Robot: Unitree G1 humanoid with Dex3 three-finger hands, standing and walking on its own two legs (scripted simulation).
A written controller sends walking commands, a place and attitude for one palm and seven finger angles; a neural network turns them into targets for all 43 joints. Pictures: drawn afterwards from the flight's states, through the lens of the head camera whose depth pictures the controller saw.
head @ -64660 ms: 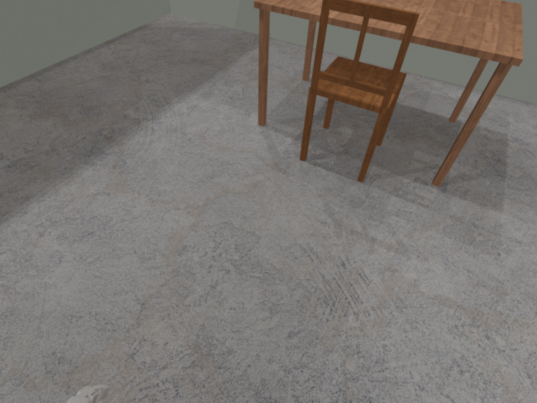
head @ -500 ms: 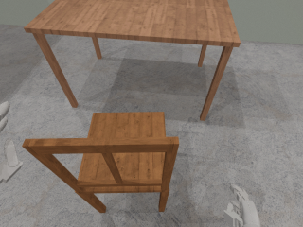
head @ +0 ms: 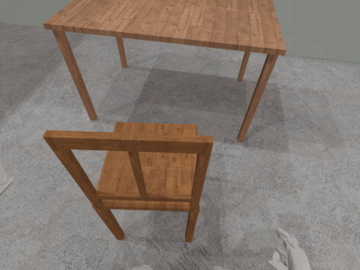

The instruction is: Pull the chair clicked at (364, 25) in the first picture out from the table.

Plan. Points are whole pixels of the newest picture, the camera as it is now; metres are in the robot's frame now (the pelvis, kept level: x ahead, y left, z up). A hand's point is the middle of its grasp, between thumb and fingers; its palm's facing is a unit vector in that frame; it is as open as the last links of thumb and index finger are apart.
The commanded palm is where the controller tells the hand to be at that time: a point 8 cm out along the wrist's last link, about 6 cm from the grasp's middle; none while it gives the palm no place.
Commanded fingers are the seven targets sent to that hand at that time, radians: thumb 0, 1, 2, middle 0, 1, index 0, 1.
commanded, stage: step back with the hand held close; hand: left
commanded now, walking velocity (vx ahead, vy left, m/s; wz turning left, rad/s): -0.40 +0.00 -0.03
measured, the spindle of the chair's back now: (138, 175) +0.37 +0.14 -0.08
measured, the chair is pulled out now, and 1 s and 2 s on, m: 0.56 0.56 0.56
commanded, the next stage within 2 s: stop stepping back and stand still in 0.78 s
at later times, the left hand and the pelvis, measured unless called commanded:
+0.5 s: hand out of the picture +0.15 +0.26 +0.19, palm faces +0.50 -0.68 -0.54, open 7.4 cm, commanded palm +0.09 +0.29 +0.19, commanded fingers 0.00 0.90 0.90 -0.20 -0.30 -0.20 -0.30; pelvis -0.04 -0.02 -0.01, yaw +3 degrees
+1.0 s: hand out of the picture +0.10 +0.21 +0.20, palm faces +0.25 -0.78 -0.57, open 7.4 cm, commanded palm +0.04 +0.27 +0.19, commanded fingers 0.00 0.90 0.90 -0.20 -0.30 -0.20 -0.30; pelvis -0.13 -0.02 +0.01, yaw -5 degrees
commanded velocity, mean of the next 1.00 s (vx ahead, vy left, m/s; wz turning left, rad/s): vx -0.31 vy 0.00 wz -0.07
